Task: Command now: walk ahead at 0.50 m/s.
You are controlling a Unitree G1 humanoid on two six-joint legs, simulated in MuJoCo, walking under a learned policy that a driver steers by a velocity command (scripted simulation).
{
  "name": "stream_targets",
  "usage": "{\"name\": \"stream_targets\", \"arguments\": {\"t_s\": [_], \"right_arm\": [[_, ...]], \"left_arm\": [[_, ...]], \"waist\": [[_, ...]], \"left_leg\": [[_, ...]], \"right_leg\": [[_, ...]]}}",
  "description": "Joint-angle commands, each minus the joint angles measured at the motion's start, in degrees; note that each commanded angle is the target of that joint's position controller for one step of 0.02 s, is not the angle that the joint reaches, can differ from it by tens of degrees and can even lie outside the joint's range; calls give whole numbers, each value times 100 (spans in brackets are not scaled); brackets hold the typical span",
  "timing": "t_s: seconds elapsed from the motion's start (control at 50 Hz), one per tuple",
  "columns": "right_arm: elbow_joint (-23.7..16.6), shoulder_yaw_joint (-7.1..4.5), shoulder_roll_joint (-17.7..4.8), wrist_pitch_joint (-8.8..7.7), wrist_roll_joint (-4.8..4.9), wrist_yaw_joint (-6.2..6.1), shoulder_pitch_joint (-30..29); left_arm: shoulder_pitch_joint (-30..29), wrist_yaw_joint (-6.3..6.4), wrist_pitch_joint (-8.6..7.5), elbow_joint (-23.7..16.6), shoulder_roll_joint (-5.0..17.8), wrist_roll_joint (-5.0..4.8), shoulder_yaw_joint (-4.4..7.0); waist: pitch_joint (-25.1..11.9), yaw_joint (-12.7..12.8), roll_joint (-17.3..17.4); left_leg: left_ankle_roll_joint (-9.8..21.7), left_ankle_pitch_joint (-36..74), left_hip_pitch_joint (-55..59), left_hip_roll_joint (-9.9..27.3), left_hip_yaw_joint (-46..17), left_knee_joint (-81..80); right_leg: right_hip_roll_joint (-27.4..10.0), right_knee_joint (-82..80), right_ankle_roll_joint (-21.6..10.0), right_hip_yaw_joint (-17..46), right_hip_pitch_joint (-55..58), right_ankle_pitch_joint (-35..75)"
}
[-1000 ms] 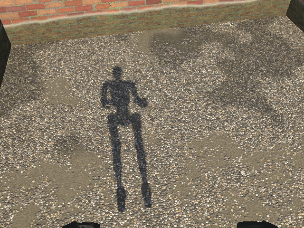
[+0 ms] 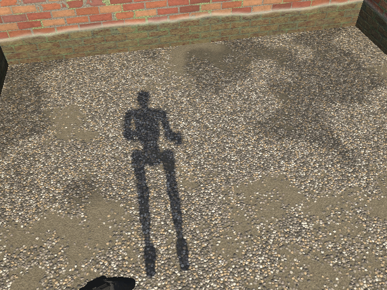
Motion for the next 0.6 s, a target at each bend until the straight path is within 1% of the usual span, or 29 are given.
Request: {"name": "stream_targets", "arguments": {"t_s": [0.02,0.04,0.06,0.08,0.1,0.12,0.14,0.16,0.18,0.2,0.22,0.24,0.26,0.28,0.3,0.32,0.34,0.36,0.38,0.4,0.42,0.46,0.48,0.5,0.52,0.54,0.56,0.58,0.6], "right_arm": [[-563,-116,-406,-53,-20,-14,-494],[-458,-134,-385,-130,-34,-16,-183],[-483,-93,-320,-149,-17,-7,-293],[-593,-78,-350,-89,22,-19,-627],[-563,-116,-415,-66,-4,-19,-568],[-567,-121,-407,-50,-15,-19,-506],[-465,-130,-370,-119,-34,-17,-202],[-487,-89,-302,-140,-21,-7,-294],[-595,-73,-333,-82,17,-18,-622],[-563,-113,-402,-62,-8,-18,-559],[-566,-119,-397,-49,-19,-19,-497],[-463,-129,-365,-118,-36,-17,-192],[-486,-88,-297,-139,-21,-7,-289],[-595,-72,-328,-82,16,-19,-621],[-564,-111,-394,-62,-10,-19,-559],[-567,-117,-389,-49,-20,-20,-498],[-463,-127,-358,-118,-36,-17,-192],[-486,-86,-291,-139,-22,-8,-289],[-485,-85,-309,-154,-14,-7,-354],[-595,-67,-331,-90,23,-15,-642],[-565,-106,-396,-66,-10,-18,-547],[-549,-112,-378,-56,-32,-26,-434],[-442,-128,-359,-134,-33,-21,-150],[-476,-94,-310,-148,-11,-12,-285],[-482,-84,-307,-154,-10,-10,-370],[-594,-63,-320,-87,22,-17,-648],[-563,-101,-384,-61,-12,-18,-548],[-552,-102,-372,-50,-27,-19,-462],[-442,-122,-359,-129,-39,-19,-139]], "left_arm": [[-607,-43,-148,-582,356,70,107],[-388,60,-141,-450,417,-13,124],[-620,74,-114,-515,435,-47,126],[-868,-19,-123,-670,350,0,97],[-678,-35,-138,-613,317,52,97],[-619,-38,-151,-584,344,63,103],[-406,62,-135,-454,410,-22,119],[-631,75,-110,-520,428,-51,121],[-875,-19,-121,-673,342,-4,91],[-685,-36,-139,-616,309,50,92],[-626,-39,-153,-587,337,61,98],[-410,61,-139,-457,405,-23,116],[-636,74,-113,-523,425,-53,118],[-878,-21,-125,-676,337,-7,88],[-689,-37,-143,-619,304,48,88],[-630,-40,-157,-591,331,60,94],[-413,59,-142,-460,400,-24,112],[-637,72,-117,-526,419,-53,115],[-694,73,-91,-562,399,-50,112],[-874,-26,-112,-686,328,-15,80],[-669,-42,-138,-623,304,48,87],[-604,-40,-182,-585,334,71,98],[-401,63,-166,-456,387,-20,111],[-640,74,-128,-529,407,-55,112],[-701,74,-93,-566,389,-56,109],[-878,-26,-113,-690,317,-19,76],[-669,-43,-137,-626,293,46,83],[-614,-46,-162,-596,320,67,89],[-388,58,-156,-460,384,-13,108]], "waist": [[-396,74,37],[-895,-64,-72],[-485,-84,-166],[-33,44,-14],[-312,96,82],[-406,74,49],[-866,-62,-84],[-479,-87,-186],[-37,42,-32],[-318,91,65],[-411,69,37],[-866,-66,-96],[-472,-90,-195],[-33,40,-33],[-315,90,65],[-407,68,38],[-860,-68,-98],[-465,-91,-196],[-301,-67,-166],[47,50,-10],[-259,94,74],[-511,62,26],[-969,-71,-87],[-479,-89,-173],[-283,-61,-157],[51,54,-7],[-257,97,71],[-397,73,32],[-896,-69,-91]], "left_leg": [[14,1496,451,401,-441,-451],[-16,384,738,248,-321,-529],[-14,253,586,207,-317,-599],[-3,1264,311,354,-434,-557],[16,1413,409,387,-441,-479],[2,1456,437,379,-422,-440],[-26,353,713,233,-304,-513],[-22,237,576,198,-308,-581],[-12,1241,306,345,-425,-541],[8,1381,407,380,-433,-466],[-5,1423,435,373,-418,-430],[-32,324,710,230,-302,-505],[-27,219,571,195,-306,-573],[-17,1222,301,343,-423,-536],[2,1357,402,378,-432,-463],[-10,1397,429,372,-418,-428],[-36,301,705,229,-303,-502],[-31,204,564,194,-307,-569],[-14,189,511,190,-322,-588],[-9,1249,293,345,-433,-535],[6,1408,392,387,-452,-470],[-10,1473,468,396,-432,-431],[-35,316,748,235,-304,-508],[-34,199,559,186,-302,-571],[-17,187,495,187,-315,-587],[-13,1258,283,343,-430,-533],[1,1411,384,383,-449,-466],[-4,1474,432,393,-439,-434],[-30,354,728,243,-320,-510]], "right_leg": [[-436,-490,-133,158,-406,1940],[-447,-775,-159,405,-156,1004],[-462,-857,-174,481,-363,804],[-464,-579,-149,219,-554,1736],[-459,-511,-141,175,-421,1907],[-451,-492,-137,153,-376,1985],[-460,-778,-163,414,-178,1023],[-474,-865,-177,490,-371,807],[-473,-588,-153,224,-558,1741],[-467,-519,-146,181,-424,1909],[-459,-501,-144,160,-380,1983],[-469,-790,-169,424,-185,1009],[-483,-879,-183,500,-382,789],[-479,-600,-157,229,-564,1731],[-474,-529,-150,185,-430,1897],[-465,-510,-147,163,-385,1970],[-475,-801,-171,428,-193,989],[-489,-892,-184,504,-390,766],[-507,-939,-180,541,-479,664],[-488,-623,-154,235,-627,1670],[-469,-547,-144,178,-465,1847],[-449,-496,-150,145,-324,1985],[-472,-783,-179,409,-109,1007],[-498,-890,-188,495,-353,789],[-514,-938,-181,533,-482,678],[-494,-621,-155,226,-619,1683],[-474,-547,-144,170,-461,1854],[-459,-505,-148,146,-392,1939],[-470,-795,-173,400,-152,977]]}}
Velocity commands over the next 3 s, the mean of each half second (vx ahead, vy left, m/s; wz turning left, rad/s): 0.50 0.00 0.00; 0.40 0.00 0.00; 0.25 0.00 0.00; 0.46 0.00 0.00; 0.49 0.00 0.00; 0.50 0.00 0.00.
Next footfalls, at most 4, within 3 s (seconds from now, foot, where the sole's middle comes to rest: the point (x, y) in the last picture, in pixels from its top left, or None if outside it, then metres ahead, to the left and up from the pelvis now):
none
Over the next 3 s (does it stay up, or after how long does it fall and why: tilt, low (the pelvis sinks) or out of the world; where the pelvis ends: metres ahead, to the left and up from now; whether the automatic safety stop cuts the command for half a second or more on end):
stays up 0.00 -0.01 0.00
